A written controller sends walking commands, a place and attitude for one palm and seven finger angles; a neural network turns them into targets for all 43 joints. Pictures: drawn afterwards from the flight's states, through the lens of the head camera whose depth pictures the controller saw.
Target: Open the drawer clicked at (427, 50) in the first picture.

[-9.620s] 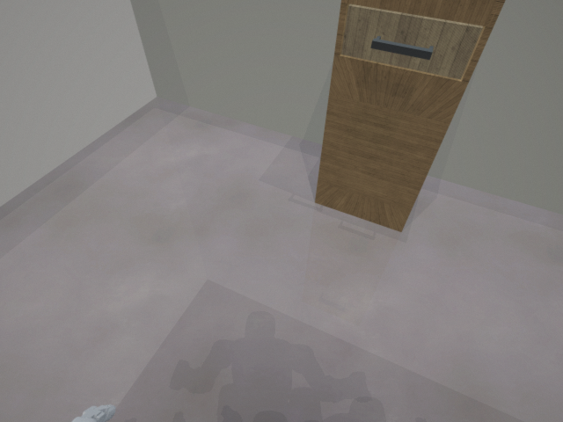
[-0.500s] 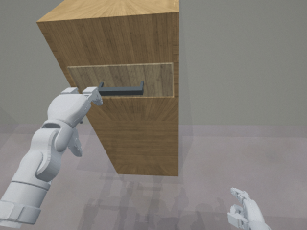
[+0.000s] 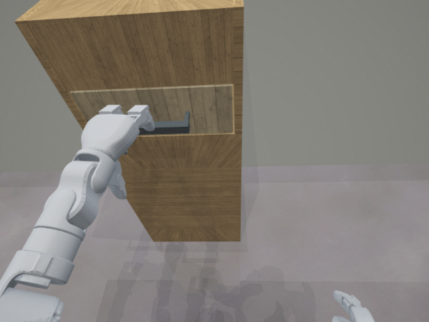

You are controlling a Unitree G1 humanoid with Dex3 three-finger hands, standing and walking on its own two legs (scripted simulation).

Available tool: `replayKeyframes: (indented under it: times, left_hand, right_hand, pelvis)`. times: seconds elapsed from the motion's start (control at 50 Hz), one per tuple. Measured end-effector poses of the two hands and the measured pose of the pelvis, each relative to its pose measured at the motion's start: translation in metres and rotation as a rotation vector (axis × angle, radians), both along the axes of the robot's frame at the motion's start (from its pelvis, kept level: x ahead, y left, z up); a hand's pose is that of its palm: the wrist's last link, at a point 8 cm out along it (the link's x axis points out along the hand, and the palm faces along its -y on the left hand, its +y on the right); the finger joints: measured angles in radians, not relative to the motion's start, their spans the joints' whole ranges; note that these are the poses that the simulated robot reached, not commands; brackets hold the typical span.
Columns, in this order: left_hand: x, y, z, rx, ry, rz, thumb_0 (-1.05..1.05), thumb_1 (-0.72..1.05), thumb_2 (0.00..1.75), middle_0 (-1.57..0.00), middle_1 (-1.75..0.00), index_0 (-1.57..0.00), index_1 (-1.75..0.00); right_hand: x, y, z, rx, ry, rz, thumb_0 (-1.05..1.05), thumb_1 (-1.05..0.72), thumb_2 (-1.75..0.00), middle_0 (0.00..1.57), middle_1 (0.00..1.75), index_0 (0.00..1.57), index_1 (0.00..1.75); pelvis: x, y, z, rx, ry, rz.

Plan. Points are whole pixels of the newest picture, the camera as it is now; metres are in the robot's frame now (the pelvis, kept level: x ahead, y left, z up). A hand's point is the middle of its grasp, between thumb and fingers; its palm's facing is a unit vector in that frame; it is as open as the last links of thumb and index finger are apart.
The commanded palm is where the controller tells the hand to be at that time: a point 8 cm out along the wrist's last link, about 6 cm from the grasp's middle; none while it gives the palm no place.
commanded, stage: move the hooked fingers above the handle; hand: left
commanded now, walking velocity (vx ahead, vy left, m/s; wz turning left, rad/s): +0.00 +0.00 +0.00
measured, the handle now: (154, 122) +0.54 +0.21 +0.05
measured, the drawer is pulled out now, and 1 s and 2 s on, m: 0.00 0.00 0.00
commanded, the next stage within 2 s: none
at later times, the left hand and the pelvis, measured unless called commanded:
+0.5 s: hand (140, 130) +0.45 +0.20 +0.11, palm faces +0.01 -0.04 -1.00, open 13.8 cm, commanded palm +0.44 +0.22 +0.17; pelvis +0.01 +0.00 +0.00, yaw +0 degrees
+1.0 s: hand (154, 117) +0.50 +0.19 +0.10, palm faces +0.01 +0.00 -1.00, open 13.7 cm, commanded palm +0.48 +0.22 +0.16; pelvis +0.01 -0.01 -0.01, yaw -2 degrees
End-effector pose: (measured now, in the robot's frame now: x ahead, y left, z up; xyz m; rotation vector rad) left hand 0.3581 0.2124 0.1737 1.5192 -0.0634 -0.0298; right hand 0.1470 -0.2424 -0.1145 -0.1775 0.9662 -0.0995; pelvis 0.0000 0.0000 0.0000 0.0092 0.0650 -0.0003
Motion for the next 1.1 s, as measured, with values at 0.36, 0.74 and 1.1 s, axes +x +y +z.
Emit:
replayKeyframes:
  times: [0.36, 0.74, 1.1]
  left_hand:
    - [0.052, 0.0, -0.01, 0.035, 0.07, 0.075, 0.0, -0.49, 0.3, -0.32, -1.2, -0.32, -1.2]
    - [0.104, -0.012, -0.012, 0.057, 0.062, 0.096, 0.0, -0.49, 0.3, -0.32, -1.2, -0.32, -1.2]
    - [0.122, -0.018, -0.013, 0.062, 0.02, 0.133, 0.0, -0.49, 0.3, -0.37, -1.22, -0.37, -1.23]
  right_hand:
    - [0.003, 0.012, -0.005, 0.02, 0.042, -0.021, 0.01, -0.91, -0.9, 0.2, 0.3, 0.2, 0.3]
    - [-0.066, -0.021, -0.022, -0.028, 0.228, -0.134, 0.01, -0.91, -0.9, 0.2, 0.3, 0.2, 0.3]
    - [-0.122, -0.038, -0.022, -0.051, 0.268, -0.243, 0.01, -0.91, -0.9, 0.2, 0.3, 0.2, 0.3]
  pelvis:
    - [0.013, 0.008, -0.002, -0.003, 0.046, 0.002]
    - [0.016, -0.002, -0.007, -0.006, 0.113, -0.001]
    - [0.003, -0.012, -0.01, -0.001, 0.146, -0.033]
